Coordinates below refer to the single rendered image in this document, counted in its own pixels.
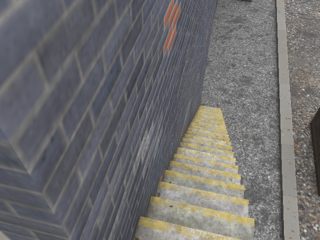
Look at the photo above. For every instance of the stairs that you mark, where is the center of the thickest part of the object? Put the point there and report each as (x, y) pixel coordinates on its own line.
(200, 196)

